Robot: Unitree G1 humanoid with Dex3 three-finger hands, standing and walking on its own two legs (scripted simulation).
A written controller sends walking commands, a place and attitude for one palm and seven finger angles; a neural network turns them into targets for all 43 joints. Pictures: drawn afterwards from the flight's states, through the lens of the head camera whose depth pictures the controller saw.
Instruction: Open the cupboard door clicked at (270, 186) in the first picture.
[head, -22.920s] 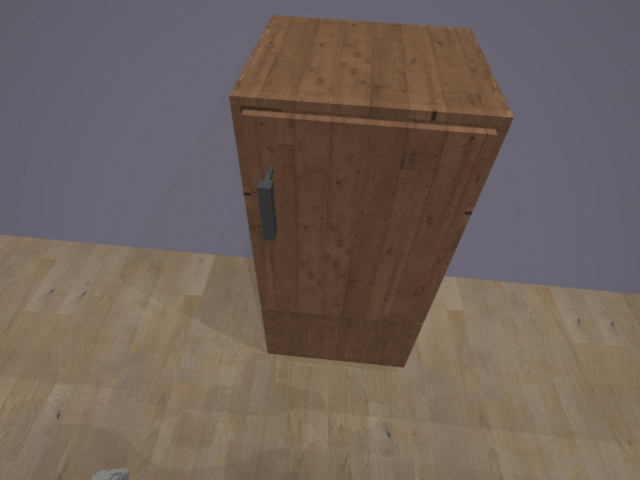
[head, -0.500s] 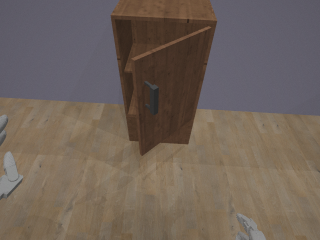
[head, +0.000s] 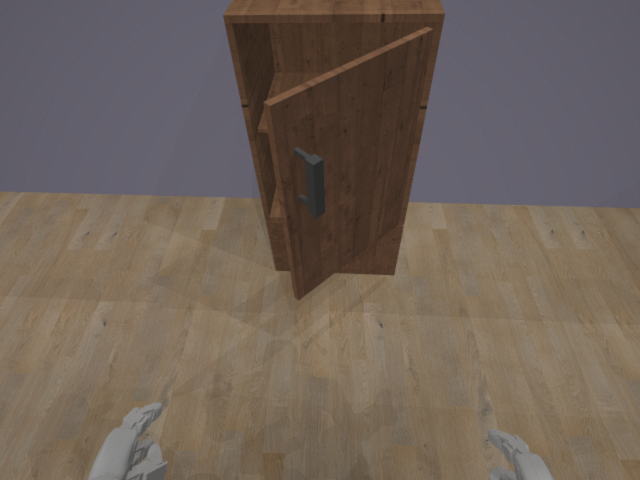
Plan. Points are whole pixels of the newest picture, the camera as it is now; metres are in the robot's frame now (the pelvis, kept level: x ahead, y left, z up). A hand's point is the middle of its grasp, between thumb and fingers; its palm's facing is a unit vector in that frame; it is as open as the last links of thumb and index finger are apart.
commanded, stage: let the arm hang, fingers relaxed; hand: left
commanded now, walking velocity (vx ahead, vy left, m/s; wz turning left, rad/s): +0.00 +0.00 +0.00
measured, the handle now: (308, 182) +0.64 +0.06 -0.02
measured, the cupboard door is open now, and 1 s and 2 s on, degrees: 46 46 46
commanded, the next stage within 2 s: look to check the result in 0.90 s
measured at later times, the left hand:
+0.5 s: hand out of the picture -0.01 +0.16 -0.16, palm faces +0.03 -0.97 -0.25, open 7.3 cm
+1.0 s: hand out of the picture +0.01 +0.13 -0.16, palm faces +0.04 -0.98 -0.17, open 7.3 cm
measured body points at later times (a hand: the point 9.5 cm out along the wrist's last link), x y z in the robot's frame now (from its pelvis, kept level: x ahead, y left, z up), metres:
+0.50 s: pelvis +0.00 -0.03 +0.01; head +0.01 -0.05 +0.46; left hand -0.01 +0.21 -0.14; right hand -0.02 -0.24 -0.16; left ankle +0.01 +0.08 -0.73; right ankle +0.03 -0.10 -0.73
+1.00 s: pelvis +0.02 -0.03 +0.01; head +0.04 -0.04 +0.46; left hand +0.01 +0.18 -0.15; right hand -0.01 -0.24 -0.15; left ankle +0.01 +0.08 -0.73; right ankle +0.03 -0.10 -0.73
